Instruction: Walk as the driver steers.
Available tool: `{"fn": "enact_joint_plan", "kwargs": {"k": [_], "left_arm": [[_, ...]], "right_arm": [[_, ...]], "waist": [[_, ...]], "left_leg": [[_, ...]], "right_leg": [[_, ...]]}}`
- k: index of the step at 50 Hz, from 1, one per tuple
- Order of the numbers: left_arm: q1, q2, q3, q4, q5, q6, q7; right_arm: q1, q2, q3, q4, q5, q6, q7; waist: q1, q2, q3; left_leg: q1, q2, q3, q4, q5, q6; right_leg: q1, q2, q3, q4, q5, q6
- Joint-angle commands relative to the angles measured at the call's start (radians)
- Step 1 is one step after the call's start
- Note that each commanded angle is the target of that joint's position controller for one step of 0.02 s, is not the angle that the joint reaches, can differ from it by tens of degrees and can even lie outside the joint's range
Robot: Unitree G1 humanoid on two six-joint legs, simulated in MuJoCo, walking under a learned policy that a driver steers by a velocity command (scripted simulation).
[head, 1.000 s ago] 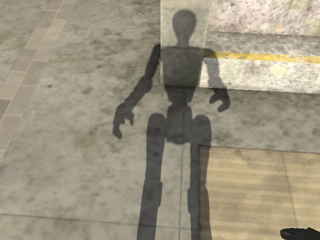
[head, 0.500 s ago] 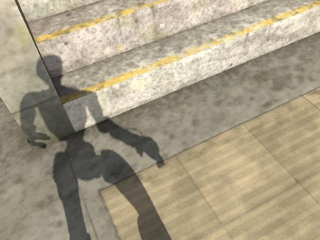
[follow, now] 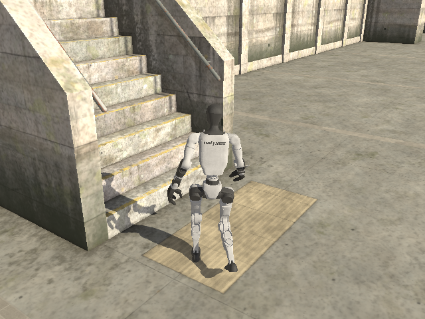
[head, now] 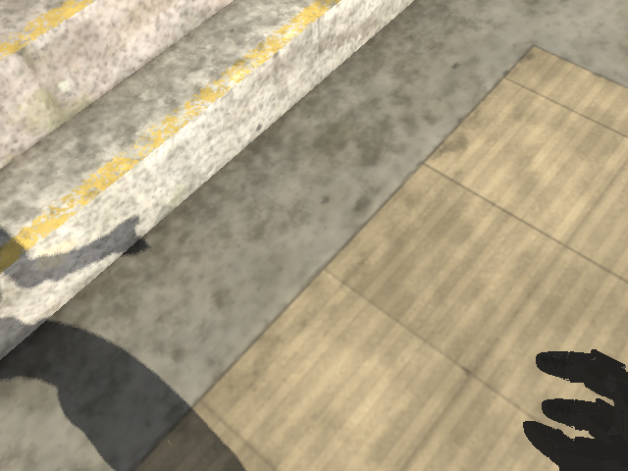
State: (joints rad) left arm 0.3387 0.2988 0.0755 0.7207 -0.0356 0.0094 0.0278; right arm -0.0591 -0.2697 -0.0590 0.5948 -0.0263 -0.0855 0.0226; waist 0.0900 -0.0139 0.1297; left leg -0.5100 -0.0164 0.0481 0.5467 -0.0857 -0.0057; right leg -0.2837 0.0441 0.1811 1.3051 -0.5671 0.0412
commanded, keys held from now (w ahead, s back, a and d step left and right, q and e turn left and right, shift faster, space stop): e+shift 0.10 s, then w+e+shift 0.90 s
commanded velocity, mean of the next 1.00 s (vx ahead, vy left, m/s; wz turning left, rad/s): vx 0.75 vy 0.00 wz -1.00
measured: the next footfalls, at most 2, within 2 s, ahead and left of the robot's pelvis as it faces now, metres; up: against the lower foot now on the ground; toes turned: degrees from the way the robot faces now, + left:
right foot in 0.36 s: +0.21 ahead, -0.16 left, +0.00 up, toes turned -26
left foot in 0.78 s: +0.70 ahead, -0.21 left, +0.00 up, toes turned -50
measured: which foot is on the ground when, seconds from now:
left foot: down 0.00-0.36, up 0.38-0.76, down 0.78-1.00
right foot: up 0.00-0.34, down 0.36-0.78, up 0.80-1.00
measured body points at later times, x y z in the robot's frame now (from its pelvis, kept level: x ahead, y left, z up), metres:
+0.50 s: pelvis +0.24 -0.10 +0.02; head +0.25 -0.15 +0.47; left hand +0.41 +0.15 -0.06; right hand +0.31 -0.42 -0.08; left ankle +0.27 +0.09 -0.62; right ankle +0.18 -0.14 -0.71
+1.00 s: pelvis +0.59 -0.29 +0.02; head +0.59 -0.33 +0.47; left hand +0.93 -0.31 -0.04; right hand +0.34 -0.48 -0.11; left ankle +0.67 -0.18 -0.71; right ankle +0.52 -0.37 -0.62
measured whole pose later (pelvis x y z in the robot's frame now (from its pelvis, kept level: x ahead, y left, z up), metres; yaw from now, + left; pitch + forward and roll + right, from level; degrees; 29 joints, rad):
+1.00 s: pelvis +0.59 -0.29 +0.02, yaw -58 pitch +0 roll +5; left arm 0.17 0.35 0.07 0.60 -0.05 -0.01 0.00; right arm 0.34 -0.34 -0.10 0.84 0.00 -0.09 0.01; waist -0.08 -0.04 0.06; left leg -0.10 -0.02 0.15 0.40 -0.29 -0.02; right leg -0.66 -0.11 0.01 1.28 -0.33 -0.06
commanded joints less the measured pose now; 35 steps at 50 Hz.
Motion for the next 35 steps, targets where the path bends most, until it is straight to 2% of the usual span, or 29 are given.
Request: {"fn": "enact_joint_plan", "kwargs": {"k": [1,3,4,5,6,8,9,11,13,15,16,17,18,19,20,21,22,23,24,25,26,28,30,31,32,35], "left_arm": [[0.032,0.147,0.044,-0.111,-0.001,0.006,0.001],[0.016,0.065,0.024,-0.139,-0.007,0.026,0.005],[-0.019,0.045,0.016,-0.16,0.0,0.03,0.005],[-0.038,0.052,0.017,-0.17,0.008,0.032,0.001],[-0.043,0.061,0.018,-0.17,0.007,0.031,-0.012],[-0.044,0.085,0.025,-0.156,-0.002,0.033,-0.037],[-0.051,0.106,0.031,-0.151,-0.004,0.037,-0.044],[-0.104,0.143,0.04,-0.156,-0.002,0.043,-0.051],[-0.171,0.153,0.039,-0.169,-0.002,0.043,-0.055],[-0.201,0.147,0.035,-0.171,-0.007,0.042,-0.059],[-0.169,0.143,0.036,-0.157,-0.011,0.042,-0.059],[-0.065,0.148,0.046,-0.115,-0.012,0.039,-0.055],[0.146,0.212,0.083,-0.034,-0.012,0.032,-0.047],[0.272,0.364,0.123,0.004,-0.026,0.02,-0.039],[0.196,0.363,0.097,-0.06,-0.006,-0.032,-0.059],[0.149,0.264,0.068,-0.095,-0.003,-0.072,-0.071],[0.154,0.232,0.055,-0.097,-0.003,-0.088,-0.072],[0.129,0.212,0.047,-0.098,-0.003,-0.089,-0.069],[0.082,0.185,0.034,-0.103,0.003,-0.086,-0.057],[0.058,0.167,0.023,-0.112,0.009,-0.083,-0.042],[0.053,0.165,0.021,-0.113,0.008,-0.08,-0.027],[0.052,0.167,0.019,-0.109,0.007,-0.073,-0.002],[0.065,0.177,0.024,-0.093,0.007,-0.065,0.013],[0.081,0.178,0.027,-0.08,0.006,-0.064,0.016],[0.088,0.174,0.029,-0.07,0.003,-0.066,0.017],[0.086,0.161,0.035,-0.053,-0.004,-0.071,0.021]], "right_arm": [[0.143,-0.072,-0.028,-0.002,0.0,0.018,-0.025],[0.083,-0.091,-0.037,0.032,0.006,0.013,-0.031],[0.063,-0.109,-0.043,0.047,0.013,0.009,-0.032],[0.063,-0.139,-0.053,0.059,0.016,0.007,-0.034],[0.07,-0.166,-0.06,0.071,0.02,0.008,-0.034],[0.036,-0.191,-0.067,0.075,0.04,0.01,-0.027],[0.023,-0.202,-0.071,0.075,0.053,0.01,-0.022],[0.043,-0.223,-0.079,0.088,0.065,0.009,-0.011],[0.093,-0.246,-0.086,0.111,0.07,0.013,0.0],[0.132,-0.257,-0.088,0.132,0.069,0.025,0.008],[0.12,-0.255,-0.085,0.135,0.066,0.033,0.011],[0.077,-0.242,-0.08,0.13,0.064,0.041,0.013],[0.057,-0.199,-0.065,0.12,0.057,0.045,0.011],[0.047,-0.12,-0.037,0.067,0.04,0.037,0.004],[-0.029,-0.105,-0.019,-0.012,0.047,0.0,0.0],[-0.071,-0.192,-0.032,-0.024,0.072,-0.039,0.014],[-0.056,-0.186,-0.029,-0.015,0.072,-0.062,0.024],[-0.033,-0.173,-0.026,0.01,0.049,-0.072,0.026],[-0.019,-0.174,-0.03,0.03,0.031,-0.073,0.029],[-0.02,-0.173,-0.032,0.039,0.027,-0.066,0.034],[-0.035,-0.168,-0.032,0.037,0.025,-0.06,0.037],[-0.097,-0.131,-0.022,0.017,0.023,-0.05,0.039],[-0.166,-0.078,-0.004,-0.016,0.028,-0.046,0.046],[-0.188,-0.066,0.001,-0.034,0.034,-0.047,0.049],[-0.19,-0.071,-0.001,-0.045,0.042,-0.048,0.049],[-0.14,-0.137,-0.026,-0.049,0.063,-0.051,0.035]], "waist": [[-0.081,0.09,-0.297],[-0.045,0.127,-0.201],[-0.047,0.135,-0.172],[-0.052,0.132,-0.188],[-0.049,0.118,-0.227],[-0.034,0.11,-0.239],[-0.029,0.117,-0.222],[-0.041,0.097,-0.172],[-0.061,0.071,-0.111],[-0.069,0.056,-0.063],[-0.045,0.044,-0.058],[0.018,0.024,-0.08],[0.107,-0.058,-0.134],[0.103,-0.354,-0.077],[0.042,-0.413,-0.106],[0.046,-0.238,-0.103],[0.017,-0.162,-0.119],[-0.011,-0.069,-0.114],[-0.041,-0.045,-0.098],[-0.053,-0.049,-0.093],[-0.054,-0.034,-0.085],[-0.051,-0.001,-0.055],[-0.027,-0.032,-0.025],[-0.015,-0.055,-0.015],[-0.015,-0.076,-0.01],[-0.043,-0.121,-0.013]], "left_leg": [[0.543,0.333,-0.258,-0.138,0.568,0.237],[0.346,0.334,-0.161,-0.245,0.467,0.232],[0.302,0.355,-0.132,-0.282,0.474,0.242],[0.304,0.373,-0.114,-0.302,0.46,0.251],[0.315,0.387,-0.094,-0.331,0.32,0.247],[0.284,0.36,-0.024,-0.386,-0.03,0.209],[0.277,0.343,0.003,-0.4,-0.144,0.19],[0.327,0.344,0.024,-0.41,-0.28,0.168],[0.424,0.38,0.023,-0.417,-0.366,0.159],[0.51,0.398,0.044,-0.395,-0.395,0.148],[0.505,0.378,0.091,-0.346,-0.356,0.133],[0.439,0.321,0.178,-0.207,-0.208,0.108],[0.317,0.224,0.264,0.141,0.068,0.073],[-0.107,0.087,0.247,0.599,-0.315,-0.005],[-0.458,-0.05,-0.031,0.789,-0.518,-0.007],[-0.539,0.003,-0.108,0.812,-0.455,0.02],[-0.494,0.031,-0.13,0.75,-0.396,0.045],[-0.421,0.062,-0.141,0.653,-0.34,0.044],[-0.333,0.08,-0.151,0.549,-0.273,0.032],[-0.275,0.076,-0.15,0.479,-0.225,0.016],[-0.247,0.06,-0.138,0.399,-0.178,-0.004],[-0.194,0.019,-0.106,0.239,-0.058,-0.043],[-0.095,-0.019,-0.069,0.092,0.062,-0.065],[-0.038,-0.027,-0.064,0.05,0.106,-0.067],[0.024,-0.024,-0.08,0.02,0.143,-0.066],[0.113,0.003,-0.129,-0.028,0.148,-0.063]], "right_leg": [[-0.343,-0.135,-0.062,0.098,0.044,0.041],[-0.276,-0.18,-0.096,-0.067,0.045,0.031],[-0.267,-0.196,-0.11,-0.147,0.063,0.03],[-0.246,-0.207,-0.116,-0.212,0.142,0.022],[-0.208,-0.222,-0.117,-0.266,0.231,0.003],[-0.118,-0.218,-0.136,-0.363,0.361,-0.04],[-0.094,-0.205,-0.156,-0.401,0.384,-0.057],[-0.121,-0.191,-0.195,-0.45,0.364,-0.085],[-0.197,-0.199,-0.223,-0.475,0.285,-0.111],[-0.244,-0.202,-0.252,-0.499,0.2,-0.134],[-0.187,-0.183,-0.288,-0.542,0.185,-0.151],[-0.021,-0.124,-0.357,-0.617,0.213,-0.17],[0.236,-0.034,-0.361,-0.681,0.216,-0.211],[0.446,-0.179,0.103,-0.856,0.128,-0.357],[0.516,-0.293,0.62,-1.067,-0.095,-0.483],[0.538,-0.372,0.639,-1.121,-0.052,-0.461],[0.515,-0.367,0.581,-1.095,0.011,-0.437],[0.453,-0.333,0.482,-1.067,0.072,-0.402],[0.375,-0.293,0.392,-1.057,0.141,-0.374],[0.333,-0.26,0.345,-1.067,0.173,-0.358],[0.31,-0.24,0.311,-1.083,0.218,-0.351],[0.225,-0.197,0.236,-1.094,0.306,-0.333],[0.108,-0.154,0.17,-1.102,0.32,-0.299],[0.056,-0.15,0.163,-1.111,0.309,-0.283],[0.016,-0.153,0.168,-1.115,0.296,-0.268],[0.063,-0.184,0.209,-1.08,0.346,-0.233]]}}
